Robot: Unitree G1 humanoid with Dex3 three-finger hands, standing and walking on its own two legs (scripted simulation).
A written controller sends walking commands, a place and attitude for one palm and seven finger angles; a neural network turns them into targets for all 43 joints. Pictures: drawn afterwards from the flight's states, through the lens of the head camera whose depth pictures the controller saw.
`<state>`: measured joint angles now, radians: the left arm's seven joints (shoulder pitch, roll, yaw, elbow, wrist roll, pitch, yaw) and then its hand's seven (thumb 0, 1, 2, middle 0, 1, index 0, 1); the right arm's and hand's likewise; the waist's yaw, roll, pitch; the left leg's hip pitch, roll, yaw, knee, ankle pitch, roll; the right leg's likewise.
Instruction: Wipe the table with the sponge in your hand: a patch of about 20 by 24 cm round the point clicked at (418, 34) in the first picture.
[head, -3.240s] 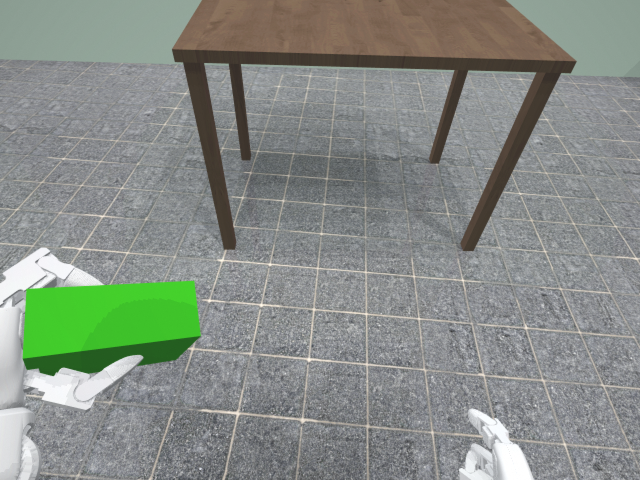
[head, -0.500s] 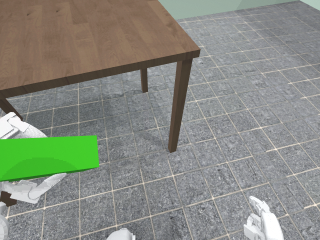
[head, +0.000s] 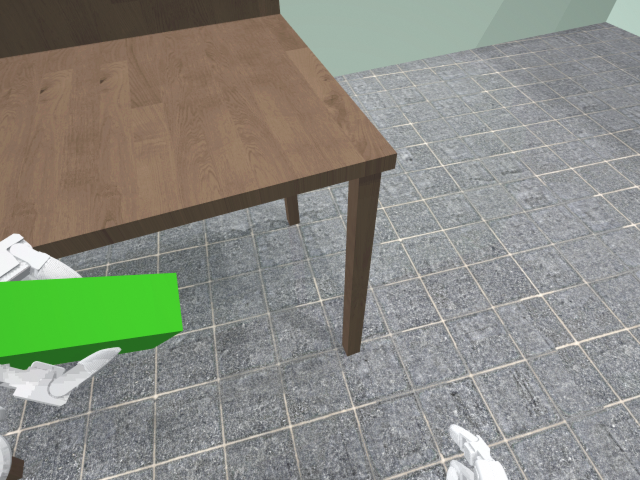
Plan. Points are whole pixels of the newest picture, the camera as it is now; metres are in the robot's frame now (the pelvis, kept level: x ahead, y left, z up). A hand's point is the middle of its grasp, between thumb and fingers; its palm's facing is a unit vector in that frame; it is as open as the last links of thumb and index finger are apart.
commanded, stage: take the last steps up to it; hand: left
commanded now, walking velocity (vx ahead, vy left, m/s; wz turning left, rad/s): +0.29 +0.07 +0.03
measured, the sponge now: (116, 318) +0.23 +0.21 +0.16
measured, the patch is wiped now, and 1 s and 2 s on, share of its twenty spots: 0.00 0.00 0.00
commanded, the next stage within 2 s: come to a stop and stand still in 0.76 s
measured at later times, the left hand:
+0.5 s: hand (105, 231) +0.32 +0.25 +0.18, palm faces +0.46 -0.79 -0.40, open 9.5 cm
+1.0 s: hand (167, 196) +0.40 +0.22 +0.16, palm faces +0.44 -0.80 -0.41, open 9.5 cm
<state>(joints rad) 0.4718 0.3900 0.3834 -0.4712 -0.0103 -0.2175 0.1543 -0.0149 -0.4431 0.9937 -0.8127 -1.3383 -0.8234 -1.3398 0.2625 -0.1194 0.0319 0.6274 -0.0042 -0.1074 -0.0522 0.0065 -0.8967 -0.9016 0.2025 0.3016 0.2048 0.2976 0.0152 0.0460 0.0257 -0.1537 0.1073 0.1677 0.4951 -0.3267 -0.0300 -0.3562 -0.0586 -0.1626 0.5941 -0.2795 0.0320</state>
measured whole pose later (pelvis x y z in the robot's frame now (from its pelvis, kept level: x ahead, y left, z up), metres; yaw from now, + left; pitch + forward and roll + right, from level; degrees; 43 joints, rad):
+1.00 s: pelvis +0.18 -0.02 +0.00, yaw +2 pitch +0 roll +2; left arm 0.42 0.29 0.31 -0.41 -0.01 -0.17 0.16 -0.02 -0.44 1.00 -0.81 -1.34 -0.82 -1.34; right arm 0.19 -0.23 -0.01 0.66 0.01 -0.05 -0.05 0.01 -0.90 -0.90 0.20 0.30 0.20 0.30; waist 0.01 0.04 0.05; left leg -0.40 0.02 0.06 0.98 -0.46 -0.04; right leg -0.24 -0.05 -0.15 0.56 -0.31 -0.05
